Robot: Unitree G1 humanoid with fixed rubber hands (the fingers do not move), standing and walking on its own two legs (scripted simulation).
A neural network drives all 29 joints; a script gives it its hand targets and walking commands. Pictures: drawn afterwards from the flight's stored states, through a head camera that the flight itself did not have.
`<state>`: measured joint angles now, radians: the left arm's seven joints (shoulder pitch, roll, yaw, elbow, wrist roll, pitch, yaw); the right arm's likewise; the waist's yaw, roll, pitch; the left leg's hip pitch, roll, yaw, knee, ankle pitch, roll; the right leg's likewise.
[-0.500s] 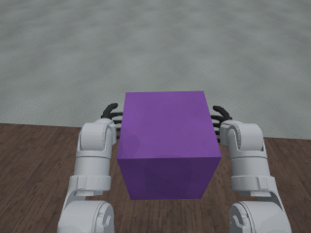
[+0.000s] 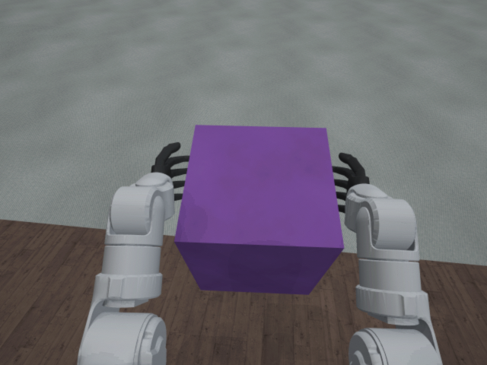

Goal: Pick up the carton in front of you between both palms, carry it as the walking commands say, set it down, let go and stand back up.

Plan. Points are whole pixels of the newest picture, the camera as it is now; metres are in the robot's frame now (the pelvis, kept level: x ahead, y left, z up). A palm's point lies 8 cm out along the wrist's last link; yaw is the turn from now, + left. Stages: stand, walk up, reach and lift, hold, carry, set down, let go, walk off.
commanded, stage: carry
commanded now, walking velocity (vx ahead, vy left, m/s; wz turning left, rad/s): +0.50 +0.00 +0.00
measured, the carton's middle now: (257, 217) +0.36 +0.03 +0.06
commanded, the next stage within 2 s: none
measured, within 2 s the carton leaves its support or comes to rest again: neither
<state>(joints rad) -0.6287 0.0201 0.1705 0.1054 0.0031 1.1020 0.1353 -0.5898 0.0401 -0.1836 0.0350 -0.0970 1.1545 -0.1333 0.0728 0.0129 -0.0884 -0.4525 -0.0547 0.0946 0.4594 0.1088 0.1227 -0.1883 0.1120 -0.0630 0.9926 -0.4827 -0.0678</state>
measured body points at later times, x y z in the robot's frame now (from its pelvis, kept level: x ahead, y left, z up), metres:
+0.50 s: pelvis +0.30 +0.00 -0.03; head +0.30 +0.01 +0.42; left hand +0.66 +0.15 +0.09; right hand +0.66 -0.15 +0.09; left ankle +0.11 +0.05 -0.71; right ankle +0.44 -0.05 -0.76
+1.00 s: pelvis +0.59 +0.01 -0.06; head +0.61 +0.00 +0.38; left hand +0.94 +0.19 +0.05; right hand +0.96 -0.11 +0.04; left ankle +0.73 +0.10 -0.78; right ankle +0.44 -0.05 -0.77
